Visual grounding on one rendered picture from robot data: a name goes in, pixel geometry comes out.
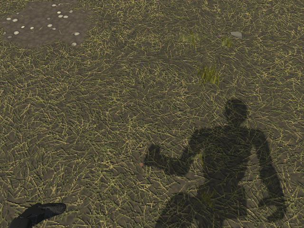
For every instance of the left robot hand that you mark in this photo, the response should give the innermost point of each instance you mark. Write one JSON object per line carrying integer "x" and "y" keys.
{"x": 36, "y": 213}

